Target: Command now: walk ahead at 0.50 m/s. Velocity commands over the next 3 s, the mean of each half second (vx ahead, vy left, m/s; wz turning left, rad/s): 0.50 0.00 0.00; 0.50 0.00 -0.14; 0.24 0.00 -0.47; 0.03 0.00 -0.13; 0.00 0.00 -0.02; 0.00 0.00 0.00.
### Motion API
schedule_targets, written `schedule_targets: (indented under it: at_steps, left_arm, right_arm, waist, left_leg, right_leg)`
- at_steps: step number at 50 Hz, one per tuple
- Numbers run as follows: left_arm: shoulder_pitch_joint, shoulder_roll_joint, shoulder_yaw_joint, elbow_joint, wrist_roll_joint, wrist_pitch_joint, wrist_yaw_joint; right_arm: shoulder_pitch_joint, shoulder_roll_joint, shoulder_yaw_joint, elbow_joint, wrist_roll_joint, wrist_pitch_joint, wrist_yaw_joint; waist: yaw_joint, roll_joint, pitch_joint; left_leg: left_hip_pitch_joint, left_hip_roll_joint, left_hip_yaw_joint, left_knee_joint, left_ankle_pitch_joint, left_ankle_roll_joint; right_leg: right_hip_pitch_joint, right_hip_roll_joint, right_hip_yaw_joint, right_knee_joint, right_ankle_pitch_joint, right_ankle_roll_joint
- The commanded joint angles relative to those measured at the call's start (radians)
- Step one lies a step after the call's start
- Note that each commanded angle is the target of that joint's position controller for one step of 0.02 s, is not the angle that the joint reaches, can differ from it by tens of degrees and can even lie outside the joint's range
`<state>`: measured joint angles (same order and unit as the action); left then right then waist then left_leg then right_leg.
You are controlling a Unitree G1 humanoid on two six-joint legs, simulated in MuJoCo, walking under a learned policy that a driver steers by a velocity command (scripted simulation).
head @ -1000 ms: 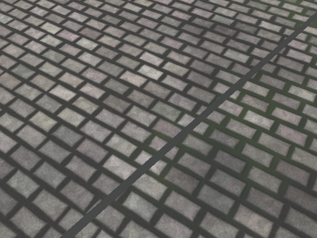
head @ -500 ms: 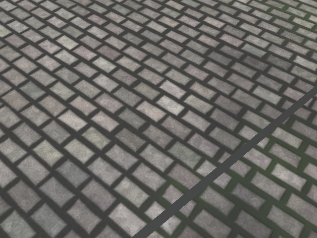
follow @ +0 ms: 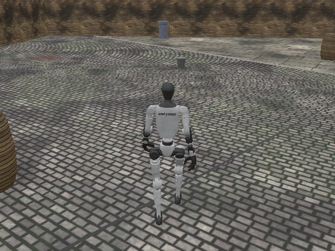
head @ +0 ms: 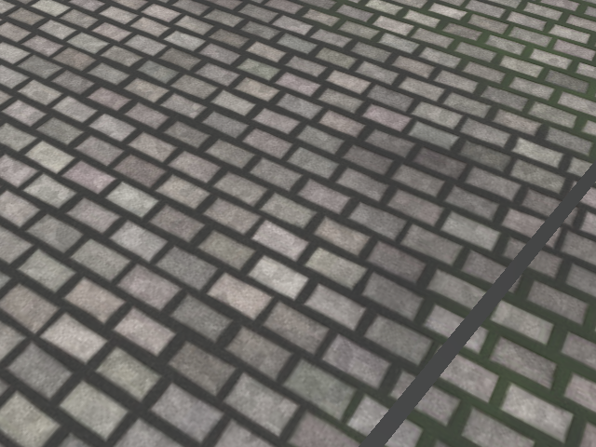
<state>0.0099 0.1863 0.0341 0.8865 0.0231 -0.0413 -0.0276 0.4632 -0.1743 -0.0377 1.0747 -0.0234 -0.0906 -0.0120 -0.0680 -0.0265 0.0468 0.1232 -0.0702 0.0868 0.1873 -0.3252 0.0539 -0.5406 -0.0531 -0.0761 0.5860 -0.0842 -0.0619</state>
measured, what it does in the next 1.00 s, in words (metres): walks ahead: right foot, then left foot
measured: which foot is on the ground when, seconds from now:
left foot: down 0.00-0.06, up 0.08-0.60, down 0.62-1.00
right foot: up 0.00-0.02, down 0.04-0.64, up 0.66-1.00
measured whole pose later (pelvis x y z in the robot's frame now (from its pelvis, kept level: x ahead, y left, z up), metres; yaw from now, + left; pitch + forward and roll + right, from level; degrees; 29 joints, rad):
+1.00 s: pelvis +0.53 +0.02 +0.01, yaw -6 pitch +0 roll +1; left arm 0.15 0.21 0.05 0.94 0.02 -0.02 -0.04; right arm 0.41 -0.18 -0.04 1.04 -0.02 -0.11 -0.01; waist -0.02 -0.04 0.03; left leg 0.04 -0.07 0.19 0.19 -0.24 0.08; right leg -0.65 -0.09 -0.01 0.80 -0.01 -0.05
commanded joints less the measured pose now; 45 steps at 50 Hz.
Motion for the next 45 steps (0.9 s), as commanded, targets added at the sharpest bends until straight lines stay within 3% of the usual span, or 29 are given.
schedule_targets:
  at_steps: [1, 2, 3, 4, 5, 6, 7, 9, 12, 15, 20, 25, 28, 29, 30, 31, 32, 33, 34, 35, 37, 38, 40, 42, 45]
  left_arm:
    - [0.076, 0.099, 0.031, -0.03, 0.0, -0.027, 0.013]
    - [0.243, 0.117, 0.044, 0.028, 0.007, -0.037, 0.022]
    - [0.429, 0.186, 0.066, 0.072, 0.032, -0.046, 0.033]
    - [0.506, 0.293, 0.093, 0.083, 0.04, -0.042, 0.033]
    - [0.417, 0.252, 0.085, 0.071, 0.001, -0.026, 0.025]
    - [0.301, 0.2, 0.069, 0.051, -0.009, -0.026, 0.023]
    - [0.252, 0.137, 0.052, 0.047, -0.006, -0.033, 0.019]
    - [0.237, 0.076, 0.032, 0.071, -0.009, -0.046, 0.026]
    - [0.311, 0.101, 0.033, 0.104, -0.013, -0.067, 0.031]
    - [0.361, 0.122, 0.034, 0.117, -0.014, -0.069, 0.031]
    - [0.441, 0.118, 0.026, 0.135, -0.013, -0.065, 0.031]
    - [0.511, 0.125, 0.026, 0.166, -0.002, -0.059, 0.041]
    - [0.48, 0.145, 0.032, 0.169, 0.004, -0.055, 0.049]
    - [0.464, 0.155, 0.036, 0.169, 0.005, -0.054, 0.049]
    - [0.444, 0.157, 0.036, 0.167, 0.0, -0.049, 0.047]
    - [0.437, 0.137, 0.028, 0.149, -0.007, -0.05, 0.044]
    - [0.529, 0.044, 0.007, 0.116, -0.049, -0.05, 0.032]
    - [0.508, 0.109, 0.029, 0.127, -0.025, -0.049, 0.031]
    - [0.422, 0.125, 0.038, 0.103, -0.015, -0.045, 0.031]
    - [0.369, 0.11, 0.033, 0.091, -0.011, -0.05, 0.026]
    - [0.376, 0.075, 0.031, 0.098, 0.006, -0.031, 0.019]
    - [0.398, 0.058, 0.029, 0.109, 0.01, -0.016, 0.012]
    - [0.376, 0.056, 0.031, 0.099, 0.009, 0.002, 0.004]
    - [0.301, 0.062, 0.032, 0.072, 0.006, 0.013, 0.0]
    - [0.188, 0.066, 0.03, 0.031, 0.001, 0.014, -0.005]
  right_arm:
    - [0.01, -0.165, -0.032, -0.019, -0.005, -0.002, -0.01]
    - [-0.009, -0.164, -0.031, -0.023, 0.0, 0.002, -0.007]
    - [-0.016, -0.138, -0.021, -0.05, 0.01, 0.001, -0.003]
    - [0.094, -0.042, -0.004, -0.073, 0.049, 0.002, 0.01]
    - [0.032, -0.137, -0.03, -0.066, 0.022, 0.004, 0.006]
    - [-0.047, -0.137, -0.034, -0.093, 0.018, 0.002, 0.009]
    - [-0.091, -0.12, -0.03, -0.101, 0.016, -0.003, 0.012]
    - [-0.083, -0.089, -0.029, -0.096, -0.009, 0.019, 0.02]
    - [-0.099, -0.069, -0.028, -0.102, -0.017, 0.048, 0.034]
    - [-0.232, -0.082, -0.027, -0.149, -0.016, 0.06, 0.04]
    - [-0.414, -0.071, -0.013, -0.211, -0.001, 0.055, 0.043]
    - [-0.522, -0.082, -0.009, -0.258, 0.001, 0.044, 0.04]
    - [-0.479, -0.1, -0.017, -0.258, 0.001, 0.031, 0.034]
    - [-0.401, -0.113, -0.026, -0.235, 0.0, 0.026, 0.028]
    - [-0.248, -0.127, -0.037, -0.183, -0.005, 0.017, 0.02]
    - [-0.065, -0.181, -0.057, -0.131, -0.026, 0.006, 0.009]
    - [0.056, -0.298, -0.087, -0.119, -0.045, 0.006, 0.005]
    - [-0.007, -0.281, -0.085, -0.121, -0.009, 0.022, 0.016]
    - [-0.129, -0.235, -0.071, -0.139, 0.009, 0.026, 0.018]
    - [-0.198, -0.163, -0.051, -0.151, 0.01, 0.02, 0.022]
    - [-0.231, -0.098, -0.03, -0.135, 0.011, 0.007, 0.016]
    - [-0.215, -0.09, -0.026, -0.125, 0.008, -0.001, 0.013]
    - [-0.159, -0.116, -0.03, -0.104, 0.008, -0.018, 0.009]
    - [-0.127, -0.133, -0.033, -0.095, 0.006, -0.026, 0.008]
    - [-0.083, -0.124, -0.026, -0.088, 0.006, -0.028, 0.005]
  waist:
    - [0.095, 0.108, -0.006]
    - [0.167, 0.076, -0.09]
    - [0.228, 0.01, -0.209]
    - [0.185, -0.232, -0.334]
    - [0.166, -0.096, -0.299]
    - [0.123, -0.049, -0.147]
    - [0.105, 0.002, -0.077]
    - [0.048, -0.025, -0.028]
    - [0.031, -0.027, -0.023]
    - [0.05, -0.021, 0.02]
    - [0.095, -0.027, 0.047]
    - [0.125, -0.04, 0.064]
    - [0.086, -0.049, 0.045]
    - [0.051, -0.055, 0.004]
    - [-0.017, -0.029, -0.071]
    - [-0.078, 0.014, -0.181]
    - [-0.062, 0.235, -0.328]
    - [-0.04, 0.189, -0.334]
    - [0.01, 0.116, -0.168]
    - [0.029, 0.062, -0.076]
    - [0.087, 0.084, -0.009]
    - [0.097, 0.093, -0.014]
    - [0.103, 0.088, -0.005]
    - [0.095, 0.083, 0.021]
    - [0.073, 0.078, 0.047]
  left_leg:
    - [-0.008, 0.294, -0.085, 0.189, 0.928, 0.109]
    - [-0.06, 0.255, -0.049, 0.376, 0.935, 0.088]
    - [-0.258, 0.21, -0.02, 0.647, 0.669, 0.067]
    - [-0.621, 0.015, 0.025, 1.043, -0.028, 0.018]
    - [-0.715, 0.028, -0.135, 1.142, -0.16, 0.036]
    - [-0.76, 0.082, -0.142, 1.134, -0.077, 0.042]
    - [-0.738, 0.116, -0.14, 1.079, -0.011, 0.042]
    - [-0.648, 0.158, -0.134, 0.975, 0.036, 0.025]
    - [-0.643, 0.164, -0.105, 0.918, 0.07, -0.003]
    - [-0.748, 0.191, -0.083, 0.815, 0.167, -0.031]
    - [-0.771, 0.174, -0.039, 0.566, 0.296, -0.046]
    - [-0.769, 0.14, -0.015, 0.427, 0.283, -0.01]
    - [-0.662, 0.1, 0.001, 0.364, 0.183, 0.037]
    - [-0.556, 0.067, 0.015, 0.343, 0.151, 0.056]
    - [-0.376, 0.035, 0.034, 0.277, 0.188, 0.079]
    - [-0.107, 0.132, -0.072, 0.272, 0.178, 0.121]
    - [0.195, 0.441, -0.541, 0.202, 0.055, 0.244]
    - [0.161, 0.482, -0.761, 0.078, 0.051, 0.268]
    - [0.016, 0.445, -0.592, 0.074, -0.004, 0.236]
    - [-0.123, 0.402, -0.478, 0.031, 0.042, 0.208]
    - [-0.277, 0.316, -0.306, -0.024, 0.142, 0.136]
    - [-0.302, 0.302, -0.255, -0.037, 0.179, 0.124]
    - [-0.306, 0.295, -0.192, -0.057, 0.256, 0.122]
    - [-0.287, 0.291, -0.139, -0.083, 0.271, 0.112]
    - [-0.238, 0.279, -0.067, -0.095, 0.339, 0.094]
  right_leg:
    - [0.139, 0.066, -0.029, -0.064, -0.09, -0.054]
    - [0.34, 0.09, -0.042, -0.129, -0.046, -0.08]
    - [0.612, -0.068, 0.131, -0.137, -0.099, -0.13]
    - [0.877, -0.364, 0.636, -0.243, -0.188, -0.272]
    - [0.807, -0.342, 0.725, -0.319, -0.213, -0.259]
    - [0.667, -0.312, 0.552, -0.325, -0.202, -0.23]
    - [0.551, -0.267, 0.45, -0.361, -0.114, -0.202]
    - [0.413, -0.183, 0.299, -0.405, -0.012, -0.141]
    - [0.387, -0.159, 0.229, -0.435, 0.087, -0.147]
    - [0.407, -0.149, 0.196, -0.482, 0.069, -0.153]
    - [0.477, -0.123, 0.134, -0.486, 0.172, -0.136]
    - [0.619, -0.16, 0.115, -0.435, 0.301, -0.138]
    - [0.664, -0.179, 0.093, -0.333, 0.526, -0.117]
    - [0.66, -0.173, 0.08, -0.24, 0.662, -0.104]
    - [0.627, -0.14, 0.048, -0.067, 0.706, -0.085]
    - [0.456, -0.097, 0.022, 0.171, 0.51, -0.065]
    - [0.104, 0.063, -0.043, 0.573, -0.028, -0.011]
    - [-0.023, 0.117, 0.099, 0.718, -0.42, -0.025]
    - [-0.086, 0.048, 0.131, 0.741, -0.341, -0.034]
    - [-0.075, 0.01, 0.129, 0.687, -0.263, -0.034]
    - [0.012, -0.035, 0.125, 0.576, -0.202, -0.021]
    - [0.046, -0.034, 0.124, 0.56, -0.189, -0.013]
    - [0.021, -0.034, 0.12, 0.543, -0.149, -0.002]
    - [-0.057, -0.045, 0.12, 0.499, -0.078, 0.007]
    - [-0.139, -0.042, 0.111, 0.385, 0.024, 0.018]
Next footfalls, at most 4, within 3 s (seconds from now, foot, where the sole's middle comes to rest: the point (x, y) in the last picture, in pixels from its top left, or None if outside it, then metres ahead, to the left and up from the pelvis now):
0.04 right None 0.20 -0.10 -0.77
0.62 left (256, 434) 0.50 0.09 -0.77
1.16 right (329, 318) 0.77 -0.10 -0.77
1.76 left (254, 300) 0.84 0.09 -0.77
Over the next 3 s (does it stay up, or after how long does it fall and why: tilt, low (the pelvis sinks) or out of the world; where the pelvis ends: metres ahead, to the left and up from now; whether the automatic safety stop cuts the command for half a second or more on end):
stays up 0.79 0.03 0.01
